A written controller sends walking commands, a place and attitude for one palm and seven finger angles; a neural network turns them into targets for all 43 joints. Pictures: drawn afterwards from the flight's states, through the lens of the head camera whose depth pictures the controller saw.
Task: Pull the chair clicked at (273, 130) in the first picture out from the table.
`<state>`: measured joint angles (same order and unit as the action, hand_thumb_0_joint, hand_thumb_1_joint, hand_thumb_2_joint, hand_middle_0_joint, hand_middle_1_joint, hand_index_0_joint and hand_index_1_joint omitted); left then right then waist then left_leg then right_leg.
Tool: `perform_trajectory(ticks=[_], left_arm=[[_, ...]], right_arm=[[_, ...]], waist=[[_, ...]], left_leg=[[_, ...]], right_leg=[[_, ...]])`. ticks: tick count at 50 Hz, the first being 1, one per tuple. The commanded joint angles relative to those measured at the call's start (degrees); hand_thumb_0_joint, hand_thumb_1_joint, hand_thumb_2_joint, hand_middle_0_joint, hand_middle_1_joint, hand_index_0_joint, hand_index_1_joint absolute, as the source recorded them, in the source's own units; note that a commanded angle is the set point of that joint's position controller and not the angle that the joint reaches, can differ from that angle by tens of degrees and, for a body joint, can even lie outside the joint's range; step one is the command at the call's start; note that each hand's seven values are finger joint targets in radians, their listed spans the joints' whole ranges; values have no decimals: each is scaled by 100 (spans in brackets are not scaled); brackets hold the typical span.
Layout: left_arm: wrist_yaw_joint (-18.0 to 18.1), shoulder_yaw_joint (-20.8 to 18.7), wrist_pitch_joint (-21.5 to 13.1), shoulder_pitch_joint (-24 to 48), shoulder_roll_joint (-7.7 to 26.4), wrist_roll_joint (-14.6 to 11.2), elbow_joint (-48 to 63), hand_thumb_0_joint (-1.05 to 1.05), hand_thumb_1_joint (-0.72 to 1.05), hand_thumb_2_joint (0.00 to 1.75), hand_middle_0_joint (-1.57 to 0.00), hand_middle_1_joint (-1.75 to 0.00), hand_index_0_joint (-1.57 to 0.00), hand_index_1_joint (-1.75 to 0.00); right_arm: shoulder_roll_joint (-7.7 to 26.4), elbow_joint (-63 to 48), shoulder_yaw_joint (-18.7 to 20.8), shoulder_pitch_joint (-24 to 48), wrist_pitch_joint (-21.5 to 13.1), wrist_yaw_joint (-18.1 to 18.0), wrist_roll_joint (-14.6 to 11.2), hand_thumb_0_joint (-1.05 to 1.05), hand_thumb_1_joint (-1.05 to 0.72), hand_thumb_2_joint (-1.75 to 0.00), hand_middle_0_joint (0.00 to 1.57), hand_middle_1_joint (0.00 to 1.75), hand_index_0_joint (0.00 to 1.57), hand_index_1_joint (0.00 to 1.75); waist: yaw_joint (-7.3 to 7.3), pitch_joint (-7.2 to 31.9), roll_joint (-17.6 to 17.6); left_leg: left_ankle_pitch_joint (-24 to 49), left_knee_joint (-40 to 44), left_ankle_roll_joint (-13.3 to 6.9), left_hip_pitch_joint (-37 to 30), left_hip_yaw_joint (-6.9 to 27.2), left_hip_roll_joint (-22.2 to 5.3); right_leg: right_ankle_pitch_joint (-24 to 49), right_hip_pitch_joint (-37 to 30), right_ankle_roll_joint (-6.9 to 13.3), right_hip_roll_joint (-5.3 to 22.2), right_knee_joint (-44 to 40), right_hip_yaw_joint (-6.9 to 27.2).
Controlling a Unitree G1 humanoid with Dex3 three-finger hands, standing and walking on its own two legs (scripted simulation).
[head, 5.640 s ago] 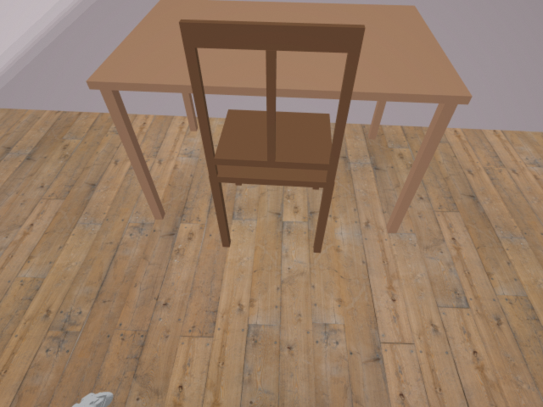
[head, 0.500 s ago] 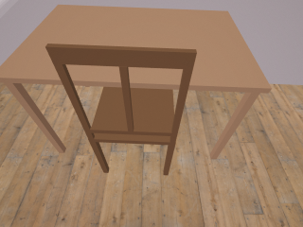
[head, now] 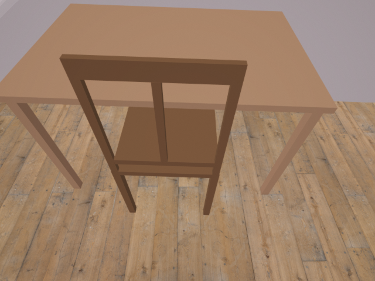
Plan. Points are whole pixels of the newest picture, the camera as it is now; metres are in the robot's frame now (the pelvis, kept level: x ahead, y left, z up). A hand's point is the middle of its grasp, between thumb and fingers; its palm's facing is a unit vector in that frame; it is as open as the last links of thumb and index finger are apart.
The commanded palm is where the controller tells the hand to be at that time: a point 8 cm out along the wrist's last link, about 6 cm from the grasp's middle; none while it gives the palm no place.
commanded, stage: look again from close up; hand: left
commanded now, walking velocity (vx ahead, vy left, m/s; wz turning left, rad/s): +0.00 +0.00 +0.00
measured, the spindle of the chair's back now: (161, 127) +0.55 +0.12 -0.07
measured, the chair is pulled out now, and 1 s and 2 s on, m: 0.00 0.00 0.00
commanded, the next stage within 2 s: shuffle to correct the standing spot in 0.06 s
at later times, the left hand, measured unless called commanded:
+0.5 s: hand out of the picture -0.01 +0.14 -0.18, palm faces +0.02 -0.98 -0.18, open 7.3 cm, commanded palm none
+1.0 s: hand out of the picture +0.11 +0.08 -0.18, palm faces +0.07 -0.97 -0.24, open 7.3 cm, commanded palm none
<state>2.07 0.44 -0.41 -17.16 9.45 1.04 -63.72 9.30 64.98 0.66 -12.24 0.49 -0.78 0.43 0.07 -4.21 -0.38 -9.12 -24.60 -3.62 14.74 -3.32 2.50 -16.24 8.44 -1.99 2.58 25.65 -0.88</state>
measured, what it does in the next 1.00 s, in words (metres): walks ahead: right foot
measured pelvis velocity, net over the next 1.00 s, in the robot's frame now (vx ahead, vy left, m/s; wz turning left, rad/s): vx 0.11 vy -0.10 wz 0.03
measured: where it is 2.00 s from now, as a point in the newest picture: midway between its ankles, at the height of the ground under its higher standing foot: outside the picture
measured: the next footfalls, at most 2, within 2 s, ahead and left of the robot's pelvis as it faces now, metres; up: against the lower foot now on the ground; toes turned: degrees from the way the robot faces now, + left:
right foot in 0.90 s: +0.12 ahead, -0.15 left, +0.00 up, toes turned +0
left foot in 1.38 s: +0.15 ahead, +0.04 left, +0.00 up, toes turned +1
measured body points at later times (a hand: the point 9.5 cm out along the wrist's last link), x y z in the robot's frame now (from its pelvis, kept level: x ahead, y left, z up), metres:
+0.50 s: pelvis +0.03 -0.02 +0.00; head +0.05 -0.03 +0.45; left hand -0.01 +0.19 -0.16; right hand +0.02 -0.24 -0.17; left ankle +0.05 +0.08 -0.74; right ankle -0.03 -0.14 -0.74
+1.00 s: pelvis +0.11 -0.10 -0.01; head +0.12 -0.12 +0.43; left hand +0.11 +0.13 -0.16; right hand +0.08 -0.32 -0.19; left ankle +0.05 +0.04 -0.70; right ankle +0.09 -0.17 -0.74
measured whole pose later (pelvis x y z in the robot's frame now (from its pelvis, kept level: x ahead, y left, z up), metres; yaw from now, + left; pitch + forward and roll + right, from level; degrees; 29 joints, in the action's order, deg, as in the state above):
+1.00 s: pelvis +0.11 -0.10 -0.01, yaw +2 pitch -1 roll +0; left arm 1.6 -1.8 -1.8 -16.6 8.0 1.4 -61.5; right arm 9.5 67.0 2.6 -16.4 1.6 -1.9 1.3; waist 0.3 -2.3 3.6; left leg -27.2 -53.3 0.0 19.7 0.2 -3.2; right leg -20.6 14.5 4.2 -1.1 35.3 -7.5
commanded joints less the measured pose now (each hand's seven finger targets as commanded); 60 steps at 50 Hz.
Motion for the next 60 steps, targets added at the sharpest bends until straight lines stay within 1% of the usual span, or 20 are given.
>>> perform_trajectory(ticks=[1, 8, 18, 24, 28, 31, 33, 34, 36, 37, 38, 41, 43, 44, 45, 46, 47, 49, 52, 60], left_arm=[[44, -94, -76, -467, 490, -9, 88, 0, 90, 90, -20, -30, -20, -30], [48, -92, -88, -540, 479, -7, 48, 0, 90, 90, -20, -30, -20, -30], [-56, -116, -22, -809, 275, 64, -55, 0, 90, 90, -20, -30, -20, -30], [-65, -165, -136, -990, 275, 13, -92, 0, 90, 90, -20, -30, -20, -30], [-17, -241, -161, -1202, 439, -11, -189, 0, 90, 90, -20, -30, -20, -30], [-2, -258, -157, -1164, 427, 2, -195, 0, 90, 90, -20, -30, -20, -30], [-19, -233, -150, -989, 333, 0, -143, 0, 90, 90, -20, -30, -20, -30], [-27, -216, -159, -884, 245, 6, -82, 0, 90, 90, -20, -30, -20, -30], [-32, -220, -146, -314, 162, 27, 168, 0, 90, 90, -20, -30, -20, -30], [-39, -271, -100, -145, 216, 34, 255, 0, 90, 90, -20, -30, -20, -30], [-66, -276, -74, -76, 197, 25, 339, 0, 90, 90, -20, -30, -20, -30], [-194, -322, -62, -444, -1, -3, 290, 0, 90, 90, -20, -30, -20, -30], [-205, -367, -87, -1380, 129, 19, -50, 0, 90, 90, -20, -30, -20, -30], [-133, -420, -144, -1706, 550, 66, -157, 0, 90, 90, -20, -30, -20, -30], [-70, -421, -157, -1494, 859, 30, -29, 0, 90, 90, -20, -30, -20, -30], [-45, -366, -149, -1010, 714, -7, 99, 0, 90, 90, -20, -30, -20, -30], [-34, -345, -156, -533, 594, 20, 251, 0, 90, 90, -20, -30, -20, -30], [38, -268, -207, -240, 416, 44, 359, 0, 90, 90, -20, -30, -20, -30], [83, -276, -226, -462, 572, 69, 342, 0, 90, 90, -20, -30, -20, -30], [186, -454, -13, -446, 958, 64, 531, 0, 90, 90, -20, -30, -20, -30]], right_arm=[[637, -188, 80, -251, -101, -11, -22, 0, -90, -90, 20, 30, 20, 30], [560, -133, 67, -318, -115, -24, -48, 0, -90, -90, 20, 30, 20, 30], [691, -35, 199, -528, -73, -49, 21, 0, -90, -90, 20, 30, 20, 30], [439, -75, 177, -570, -193, -75, 5, 0, -90, -90, 20, 30, 20, 30], [210, -114, 117, -442, -272, -89, 21, 0, -90, -90, 20, 30, 20, 30], [174, -68, 120, -487, -293, -114, 43, 0, -90, -90, 20, 30, 20, 30], [292, 118, 148, -892, -313, -143, 41, 0, -90, -90, 20, 30, 20, 30], [529, 267, 209, -1293, -321, -187, 67, 0, -90, -90, 20, 30, 20, 30], [775, 455, 290, -1886, -291, -242, 127, 0, -90, -90, 20, 30, 20, 30], [732, 393, 266, -1794, -283, -238, 137, 0, -90, -90, 20, 30, 20, 30], [709, 261, 278, -1604, -293, -235, 122, 0, -90, -90, 20, 30, 20, 30], [836, -88, 314, -551, -275, -184, 130, 0, -90, -90, 20, 30, 20, 30], [756, -201, 300, -116, -216, -112, 90, 0, -90, -90, 20, 30, 20, 30], [420, -310, 242, -131, -181, -90, 56, 0, -90, -90, 20, 30, 20, 30], [223, -459, 232, -174, -88, -101, 23, 0, -90, -90, 20, 30, 20, 30], [294, -352, 228, -293, -25, -102, 57, 0, -90, -90, 20, 30, 20, 30], [178, -254, 203, -474, -54, -78, 61, 0, -90, -90, 20, 30, 20, 30], [170, -107, 156, -551, -5, -99, 68, 0, -90, -90, 20, 30, 20, 30], [53, -83, 78, -620, -3, -116, -10, 0, -90, -90, 20, 30, 20, 30], [360, -658, 209, 56, 217, -105, -6, 0, -90, -90, 20, 30, 20, 30]], waist=[[-25, 109, 93], [-34, 113, -12], [-38, -447, 393], [-50, -59, -145], [-93, 54, -833], [10, 40, -491], [205, 104, 40], [336, 279, 588], [496, -38, 1539], [409, -239, 1150], [337, -381, 789], [-127, 20, 946], [-601, 235, 113], [-699, 65, -1262], [-492, -215, -1966], [-250, -295, -1081], [-33, -291, -576], [77, -406, -562], [-60, 269, -384], [-254, 279, -545]], left_leg=[[-320, 666, 112, -470, 862, -765], [-48, 629, 110, -547, 804, -756], [-2684, 1403, -123, 83, 1400, -1166], [-817, 247, -37, -143, 745, -792], [-106, -814, 99, 428, 6, -436], [17, -957, 124, 211, -118, -463], [1069, -558, -14, -661, 208, -718], [1921, -437, -247, -1318, 796, -1141], [3425, 297, -990, -1717, 2137, -2232], [3205, 357, -1090, -1380, 2148, -2371], [2510, 533, -1078, -1041, 2061, -2422], [649, 567, -600, -24, 1237, -1877], [-1131, -401, -83, 1020, 530, -1187], [-2027, -1816, 207, 1682, -114, -312], [-2617, -3043, 283, 1787, 39, -217], [-2288, -3365, 297, 1491, 412, -522], [-1863, -3365, 327, 1348, 275, -572], [-1804, -3302, 413, 1148, 309, -674], [-1925, -2107, 515, 751, 56, -482], [-1623, -2162, 594, 925, 201, -182]], right_leg=[[226, 499, 264, 333, -449, 239], [373, 437, 256, 347, -524, 254], [-720, 718, 315, -24, 105, -256], [4, 415, 505, 268, -390, 246], [1614, -347, 768, 629, -391, 618], [2622, -266, 877, 669, -32, 531], [2720, 303, 663, 273, 712, 25], [2149, 886, 515, 34, 1417, -211], [-1588, 2187, 409, -264, 2951, -363], [-1842, 2336, 470, -78, 3175, -41], [-1735, 2278, 481, 27, 3127, 51], [-966, 954, 434, 173, 1868, -69], [250, -610, 362, -141, 570, -415], [-321, -698, 552, 557, -533, 786], [-478, 9, 1025, 1710, -1587, 2373], [-860, 525, 1281, 1663, -1726, 2316], [-276, 633, 1374, 1483, -1465, 1926], [2325, 679, 1337, 1414, -956, 1404], [5532, -369, 1400, 1347, -166, 678], [5736, -571, 1638, 1756, 103, 1035]])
